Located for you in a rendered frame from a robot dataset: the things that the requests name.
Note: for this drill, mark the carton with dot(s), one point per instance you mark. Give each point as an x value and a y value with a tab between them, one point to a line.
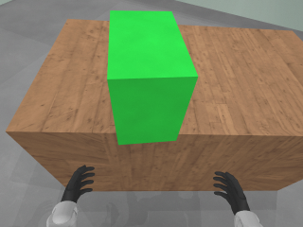
150	76

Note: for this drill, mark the pedestal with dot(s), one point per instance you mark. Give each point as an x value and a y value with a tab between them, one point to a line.
245	115

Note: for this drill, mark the robot right hand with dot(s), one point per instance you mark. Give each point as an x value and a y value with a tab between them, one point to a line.
235	195

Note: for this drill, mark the robot right forearm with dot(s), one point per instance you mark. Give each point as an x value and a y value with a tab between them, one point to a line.
246	218

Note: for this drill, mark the robot left forearm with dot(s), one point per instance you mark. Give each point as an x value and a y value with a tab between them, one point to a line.
64	214

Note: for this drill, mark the robot left hand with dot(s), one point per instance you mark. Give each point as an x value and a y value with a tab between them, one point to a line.
73	189

